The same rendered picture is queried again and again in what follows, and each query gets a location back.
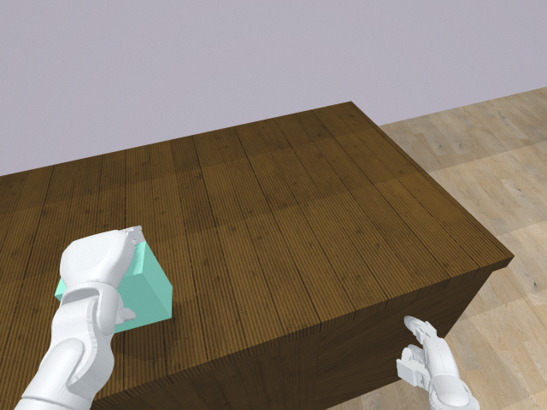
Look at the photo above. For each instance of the left robot forearm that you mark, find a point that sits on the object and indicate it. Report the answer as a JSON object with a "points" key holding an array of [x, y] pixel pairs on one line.
{"points": [[79, 360]]}

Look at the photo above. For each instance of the left robot hand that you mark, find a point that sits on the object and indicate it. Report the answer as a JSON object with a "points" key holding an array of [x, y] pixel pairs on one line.
{"points": [[104, 257]]}

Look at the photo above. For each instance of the right robot hand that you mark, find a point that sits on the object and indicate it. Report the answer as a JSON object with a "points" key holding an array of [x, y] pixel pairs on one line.
{"points": [[417, 366]]}

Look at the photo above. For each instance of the sponge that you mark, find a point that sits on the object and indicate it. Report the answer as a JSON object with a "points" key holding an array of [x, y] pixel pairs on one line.
{"points": [[145, 289]]}

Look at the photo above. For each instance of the table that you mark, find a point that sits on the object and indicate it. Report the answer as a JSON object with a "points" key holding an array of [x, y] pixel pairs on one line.
{"points": [[295, 246]]}

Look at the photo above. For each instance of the right robot forearm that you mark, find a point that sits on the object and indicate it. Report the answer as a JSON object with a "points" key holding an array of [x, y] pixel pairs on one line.
{"points": [[447, 392]]}

